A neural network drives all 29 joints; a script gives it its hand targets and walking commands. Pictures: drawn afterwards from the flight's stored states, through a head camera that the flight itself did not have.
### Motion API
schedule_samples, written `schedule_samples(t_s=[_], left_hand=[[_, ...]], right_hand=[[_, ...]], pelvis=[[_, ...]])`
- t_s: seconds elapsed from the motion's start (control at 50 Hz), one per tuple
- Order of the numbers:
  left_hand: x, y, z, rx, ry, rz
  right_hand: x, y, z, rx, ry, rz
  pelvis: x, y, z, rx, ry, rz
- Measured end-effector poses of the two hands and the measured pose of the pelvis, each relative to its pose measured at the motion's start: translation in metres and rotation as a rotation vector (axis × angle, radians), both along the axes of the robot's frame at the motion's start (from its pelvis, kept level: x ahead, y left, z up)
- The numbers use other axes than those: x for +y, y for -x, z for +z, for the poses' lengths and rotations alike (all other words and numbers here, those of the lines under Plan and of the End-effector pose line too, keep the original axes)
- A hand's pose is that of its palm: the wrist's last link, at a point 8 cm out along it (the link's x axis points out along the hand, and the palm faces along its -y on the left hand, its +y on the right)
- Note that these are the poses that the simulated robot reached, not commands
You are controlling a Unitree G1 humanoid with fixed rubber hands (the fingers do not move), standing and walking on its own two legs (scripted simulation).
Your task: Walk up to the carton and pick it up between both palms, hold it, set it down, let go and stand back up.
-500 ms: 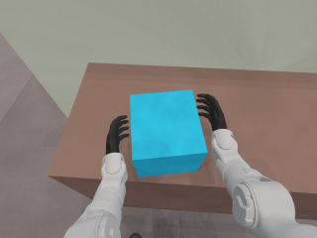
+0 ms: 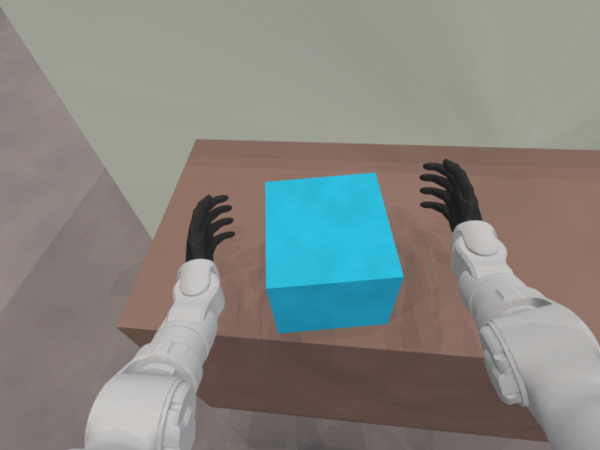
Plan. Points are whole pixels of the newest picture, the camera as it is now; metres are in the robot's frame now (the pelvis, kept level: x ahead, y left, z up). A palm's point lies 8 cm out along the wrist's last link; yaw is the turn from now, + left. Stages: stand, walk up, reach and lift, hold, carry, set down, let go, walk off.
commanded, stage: set down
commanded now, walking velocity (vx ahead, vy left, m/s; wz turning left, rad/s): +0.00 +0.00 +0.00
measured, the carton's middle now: (326, 253) +0.43 +0.04 -0.03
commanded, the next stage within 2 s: none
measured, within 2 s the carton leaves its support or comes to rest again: neither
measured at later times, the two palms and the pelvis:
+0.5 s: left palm (187, 211) +0.37 +0.21 +0.12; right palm (464, 175) +0.44 -0.12 +0.14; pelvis +0.00 -0.01 +0.03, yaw +2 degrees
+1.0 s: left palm (193, 263) +0.31 +0.20 +0.09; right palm (488, 249) +0.38 -0.16 +0.09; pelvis +0.01 +0.00 +0.03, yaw +1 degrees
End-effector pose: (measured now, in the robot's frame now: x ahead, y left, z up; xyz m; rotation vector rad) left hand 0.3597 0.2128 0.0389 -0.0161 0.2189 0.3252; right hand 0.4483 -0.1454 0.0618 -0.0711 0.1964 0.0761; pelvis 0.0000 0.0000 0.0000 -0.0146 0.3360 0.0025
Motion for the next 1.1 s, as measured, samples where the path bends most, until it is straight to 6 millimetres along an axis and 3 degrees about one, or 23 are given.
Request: schedule_samples(t_s=[0.1, 0.24, 0.38, 0.52, 0.64, 0.88, 1.1], left_hand=[[-0.007, -0.007, 0.026, -0.018, 0.021, -0.014], [-0.008, -0.010, 0.056, -0.020, 0.024, -0.015], [-0.002, -0.009, 0.072, -0.012, 0.015, -0.008], [-0.001, -0.007, 0.083, -0.017, 0.008, -0.026], [-0.003, 0.003, 0.080, 0.005, -0.003, -0.040], [-0.012, 0.034, 0.052, 0.050, -0.007, -0.036], [-0.020, 0.053, 0.040, 0.049, 0.002, -0.034]], right_hand=[[0.000, -0.001, 0.024, 0.011, -0.004, 0.035], [0.020, 0.000, 0.052, 0.016, -0.022, 0.069], [0.028, 0.001, 0.070, 0.025, -0.025, 0.060], [0.019, 0.005, 0.082, 0.021, -0.008, 0.047], [0.007, 0.017, 0.074, 0.036, 0.000, 0.048], [-0.009, 0.057, 0.036, 0.042, -0.006, 0.056], [-0.020, 0.085, 0.021, 0.032, -0.004, 0.051]], pelvis=[[-0.005, 0.005, 0.004, -0.022, -0.013, -0.003], [-0.010, 0.006, 0.012, -0.088, -0.018, 0.006], [-0.010, 0.002, 0.020, -0.156, -0.015, 0.024], [-0.006, -0.003, 0.027, -0.223, -0.013, 0.033], [0.000, -0.006, 0.030, -0.266, -0.013, 0.030], [0.005, -0.006, 0.032, -0.299, -0.014, 0.012], [0.001, -0.006, 0.032, -0.321, -0.019, 0.003]])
